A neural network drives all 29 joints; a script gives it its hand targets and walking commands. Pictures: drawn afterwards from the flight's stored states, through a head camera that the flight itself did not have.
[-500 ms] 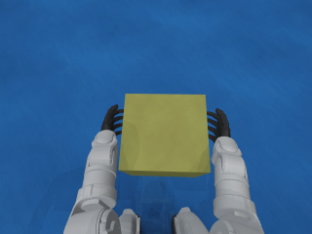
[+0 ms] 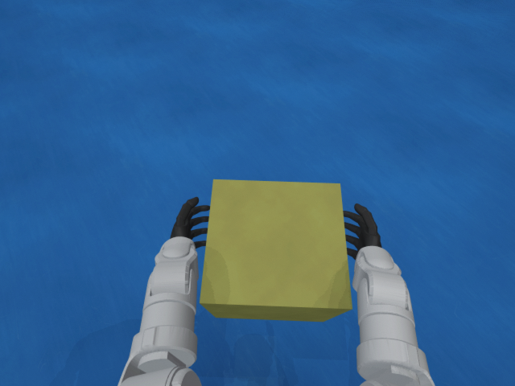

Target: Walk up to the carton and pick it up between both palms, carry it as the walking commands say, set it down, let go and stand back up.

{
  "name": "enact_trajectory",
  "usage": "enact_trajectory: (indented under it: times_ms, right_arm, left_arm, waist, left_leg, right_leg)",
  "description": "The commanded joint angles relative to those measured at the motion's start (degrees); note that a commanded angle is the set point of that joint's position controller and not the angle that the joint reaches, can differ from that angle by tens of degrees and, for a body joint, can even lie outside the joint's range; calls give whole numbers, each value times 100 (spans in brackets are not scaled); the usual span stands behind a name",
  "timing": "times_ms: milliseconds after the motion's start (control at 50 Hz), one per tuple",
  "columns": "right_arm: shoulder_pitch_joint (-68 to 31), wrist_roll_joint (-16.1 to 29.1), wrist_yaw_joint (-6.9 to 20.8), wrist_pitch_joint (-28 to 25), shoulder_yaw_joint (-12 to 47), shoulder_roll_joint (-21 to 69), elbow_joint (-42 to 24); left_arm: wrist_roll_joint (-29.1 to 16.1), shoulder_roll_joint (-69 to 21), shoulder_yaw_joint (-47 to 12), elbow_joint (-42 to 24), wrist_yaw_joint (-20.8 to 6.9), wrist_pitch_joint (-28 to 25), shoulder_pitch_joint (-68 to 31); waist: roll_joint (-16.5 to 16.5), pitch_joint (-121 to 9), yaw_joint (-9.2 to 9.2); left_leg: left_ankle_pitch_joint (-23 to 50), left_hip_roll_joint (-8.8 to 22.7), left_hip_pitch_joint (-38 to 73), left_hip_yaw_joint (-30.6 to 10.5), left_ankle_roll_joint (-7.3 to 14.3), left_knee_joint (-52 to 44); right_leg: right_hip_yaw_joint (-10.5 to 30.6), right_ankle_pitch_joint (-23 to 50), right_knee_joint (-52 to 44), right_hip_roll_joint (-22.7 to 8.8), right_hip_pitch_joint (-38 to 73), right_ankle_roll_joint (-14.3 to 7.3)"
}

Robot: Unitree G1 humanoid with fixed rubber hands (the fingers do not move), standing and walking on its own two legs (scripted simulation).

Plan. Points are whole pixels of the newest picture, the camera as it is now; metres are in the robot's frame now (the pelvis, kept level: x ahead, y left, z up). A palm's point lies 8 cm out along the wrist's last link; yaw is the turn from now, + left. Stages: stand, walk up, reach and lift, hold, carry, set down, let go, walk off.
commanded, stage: reach and lift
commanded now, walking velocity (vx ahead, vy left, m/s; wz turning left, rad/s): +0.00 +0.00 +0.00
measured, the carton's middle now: (272, 256) +0.36 -0.03 -0.07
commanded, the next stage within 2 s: none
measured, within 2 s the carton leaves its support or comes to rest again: neither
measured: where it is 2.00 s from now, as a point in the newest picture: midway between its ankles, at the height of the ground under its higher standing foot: outside the picture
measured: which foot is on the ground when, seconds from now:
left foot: down 0.00-1.00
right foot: down 0.00-1.00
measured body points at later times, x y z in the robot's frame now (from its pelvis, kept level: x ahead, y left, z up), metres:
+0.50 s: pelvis +0.01 -0.01 +0.02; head -0.01 +0.00 +0.47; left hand +0.35 +0.12 +0.06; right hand +0.32 -0.18 +0.06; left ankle +0.04 +0.11 -0.72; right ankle +0.03 -0.14 -0.72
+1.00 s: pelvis +0.02 -0.01 +0.03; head -0.03 +0.00 +0.47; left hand +0.34 +0.13 +0.08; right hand +0.32 -0.17 +0.07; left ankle +0.04 +0.11 -0.72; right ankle +0.03 -0.14 -0.72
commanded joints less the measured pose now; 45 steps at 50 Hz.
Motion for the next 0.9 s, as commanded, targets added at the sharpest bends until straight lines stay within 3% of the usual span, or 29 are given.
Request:
enact_trajectory:
  times_ms: [0,300,660,880]
  right_arm:
    - [-2783,1038,1564,80,3258,5343,647]
    - [-2490,1257,1391,558,3419,5318,263]
    - [-2479,1607,1277,1555,3664,5313,-389]
    - [-2545,1544,1359,1581,3609,5138,-459]
  left_arm:
    - [-1055,-5443,-3078,460,-1611,-79,-2730]
    - [-1222,-5313,-3234,44,-1591,355,-2396]
    - [-1578,-5110,-3336,-634,-1642,1345,-2248]
    - [-1533,-5225,-3268,-784,-1559,1493,-2144]
  waist:
    - [199,-2551,-22]
    - [67,-1713,52]
    - [-46,-716,159]
    - [45,-739,266]
  left_leg:
    - [1016,-344,2088,-321,-45,-587]
    - [943,-318,3018,-322,-19,-1370]
    - [597,-286,3563,-274,8,-1869]
    - [911,-272,3695,-235,-90,-1873]
  right_leg:
    - [25,1194,-514,527,1178,-153]
    - [96,1255,-1316,442,2312,-121]
    - [65,960,-1914,324,2983,-76]
    - [56,1094,-1889,370,3085,-126]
